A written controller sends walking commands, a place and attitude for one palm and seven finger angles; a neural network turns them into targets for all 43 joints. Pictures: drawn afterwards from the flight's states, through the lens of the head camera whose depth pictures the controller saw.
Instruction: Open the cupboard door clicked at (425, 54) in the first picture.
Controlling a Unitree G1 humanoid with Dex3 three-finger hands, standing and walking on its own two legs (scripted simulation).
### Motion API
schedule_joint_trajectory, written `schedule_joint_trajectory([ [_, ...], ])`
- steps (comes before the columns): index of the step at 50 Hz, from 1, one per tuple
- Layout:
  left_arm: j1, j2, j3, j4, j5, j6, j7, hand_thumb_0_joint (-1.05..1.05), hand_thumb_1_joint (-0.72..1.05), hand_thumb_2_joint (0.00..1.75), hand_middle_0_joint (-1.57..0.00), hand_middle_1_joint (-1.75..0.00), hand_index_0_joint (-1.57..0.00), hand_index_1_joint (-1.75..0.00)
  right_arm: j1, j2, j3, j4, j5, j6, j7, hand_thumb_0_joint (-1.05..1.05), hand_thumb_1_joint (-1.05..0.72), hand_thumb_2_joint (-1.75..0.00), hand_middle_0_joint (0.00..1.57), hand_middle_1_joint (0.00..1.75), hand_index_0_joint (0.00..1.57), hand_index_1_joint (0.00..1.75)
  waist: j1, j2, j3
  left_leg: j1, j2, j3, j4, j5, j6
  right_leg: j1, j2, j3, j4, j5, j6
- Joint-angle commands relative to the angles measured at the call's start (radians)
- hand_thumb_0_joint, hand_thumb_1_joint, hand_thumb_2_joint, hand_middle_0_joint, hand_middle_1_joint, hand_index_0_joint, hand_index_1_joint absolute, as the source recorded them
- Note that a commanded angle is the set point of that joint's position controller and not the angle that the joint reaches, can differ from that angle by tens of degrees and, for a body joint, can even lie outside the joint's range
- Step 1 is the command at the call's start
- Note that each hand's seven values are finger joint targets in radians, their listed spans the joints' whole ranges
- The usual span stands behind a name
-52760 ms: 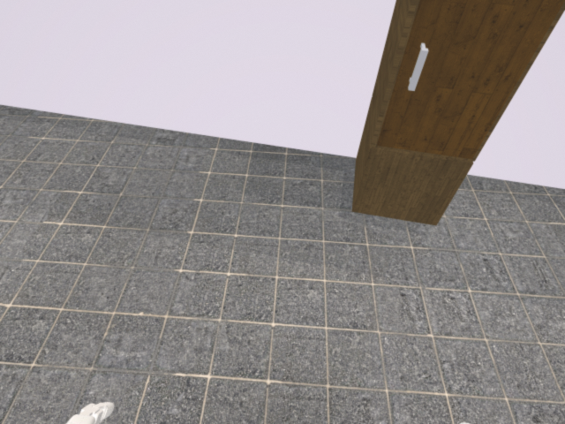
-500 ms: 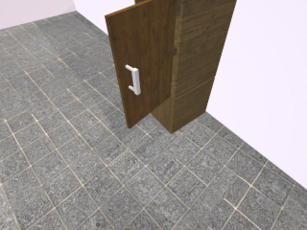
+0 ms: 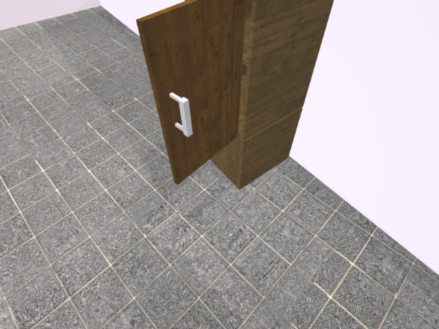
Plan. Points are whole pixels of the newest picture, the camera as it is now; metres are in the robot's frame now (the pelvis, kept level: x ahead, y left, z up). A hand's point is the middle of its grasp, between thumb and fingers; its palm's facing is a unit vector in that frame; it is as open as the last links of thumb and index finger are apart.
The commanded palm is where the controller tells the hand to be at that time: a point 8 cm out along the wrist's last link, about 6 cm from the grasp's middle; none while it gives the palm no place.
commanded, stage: look to check the result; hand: left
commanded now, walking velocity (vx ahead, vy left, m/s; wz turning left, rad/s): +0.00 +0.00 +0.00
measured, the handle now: (181, 114) +0.66 +0.15 -0.02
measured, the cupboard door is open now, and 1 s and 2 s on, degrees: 100 100 100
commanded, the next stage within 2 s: stand and wait in 0.36 s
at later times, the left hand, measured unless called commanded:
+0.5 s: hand out of the picture +0.07 +0.21 -0.16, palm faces +0.00 -0.96 -0.29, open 7.4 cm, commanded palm none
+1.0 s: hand out of the picture +0.08 +0.22 -0.16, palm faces -0.01 -0.95 -0.30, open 7.4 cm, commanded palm none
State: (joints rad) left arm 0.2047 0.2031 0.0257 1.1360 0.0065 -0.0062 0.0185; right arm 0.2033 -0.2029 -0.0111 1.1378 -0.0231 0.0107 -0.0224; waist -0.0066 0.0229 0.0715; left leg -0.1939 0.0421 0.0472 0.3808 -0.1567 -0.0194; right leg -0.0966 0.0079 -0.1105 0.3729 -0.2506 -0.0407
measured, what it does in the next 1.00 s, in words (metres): stands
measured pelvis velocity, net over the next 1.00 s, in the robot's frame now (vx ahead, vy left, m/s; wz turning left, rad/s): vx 0.03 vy -0.01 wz -0.02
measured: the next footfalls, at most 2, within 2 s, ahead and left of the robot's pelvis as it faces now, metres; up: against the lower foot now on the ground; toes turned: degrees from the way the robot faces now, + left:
none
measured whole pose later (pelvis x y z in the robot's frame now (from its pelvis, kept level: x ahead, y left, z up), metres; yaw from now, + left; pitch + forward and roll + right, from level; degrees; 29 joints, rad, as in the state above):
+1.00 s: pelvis +0.03 -0.01 +0.00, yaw -1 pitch -1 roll +0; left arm 0.15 0.27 0.02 1.12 0.00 -0.01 0.01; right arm 0.15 -0.27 -0.01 1.12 -0.02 0.01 -0.02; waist -0.01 0.02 0.06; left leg -0.13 0.06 0.06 0.34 -0.18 -0.04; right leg -0.03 0.03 -0.09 0.30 -0.25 -0.05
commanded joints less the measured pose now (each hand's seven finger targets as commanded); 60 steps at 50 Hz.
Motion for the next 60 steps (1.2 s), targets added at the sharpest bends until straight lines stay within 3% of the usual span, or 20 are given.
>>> schedule_joint_trajectory([
  [1, 0.022, 0.157, 0.024, -0.036, 0.003, -0.023, 0.014, 0.00, 0.90, 0.90, -0.20, -0.30, -0.20, -0.30, 0.017, -0.139, -0.026, -0.039, 0.003, -0.016, -0.008, 0.00, -0.90, -0.90, 0.20, 0.30, 0.20, 0.30, -0.002, -0.012, -0.046, 0.065, 0.079, -0.076, -0.037, 0.127, 0.035, -0.049, -0.141, 0.122, -0.095, 0.183, -0.015],
  [17, -0.015, 0.208, 0.027, -0.043, 0.004, -0.027, 0.010, 0.00, 0.90, 0.90, -0.20, -0.30, -0.20, -0.30, -0.036, -0.195, -0.027, -0.052, 0.005, -0.019, -0.005, 0.00, -0.90, -0.90, 0.20, 0.30, 0.20, 0.30, 0.000, -0.009, -0.058, 0.091, 0.088, -0.075, -0.053, 0.149, 0.033, -0.029, -0.141, 0.130, -0.108, 0.224, -0.011],
  [34, -0.040, 0.242, 0.030, -0.054, 0.002, -0.031, 0.013, 0.00, 0.90, 0.90, -0.20, -0.30, -0.20, -0.30, -0.053, -0.218, -0.026, -0.057, 0.005, -0.020, -0.006, 0.00, -0.90, -0.90, 0.20, 0.30, 0.20, 0.30, 0.000, -0.025, -0.089, 0.117, 0.091, -0.061, -0.044, 0.216, 0.029, 0.024, -0.152, 0.127, -0.099, 0.392, 0.000],
  [60, -0.047, 0.245, 0.024, -0.052, 0.000, -0.029, 0.010, 0.00, 0.90, 0.90, -0.20, -0.30, -0.20, -0.30, -0.050, -0.229, -0.025, -0.053, 0.007, -0.020, -0.006, 0.00, -0.90, -0.90, 0.20, 0.30, 0.20, 0.30, -0.003, -0.019, -0.066, 0.124, 0.096, -0.065, -0.064, 0.195, 0.028, 0.012, -0.149, 0.129, -0.120, 0.321, -0.003],
])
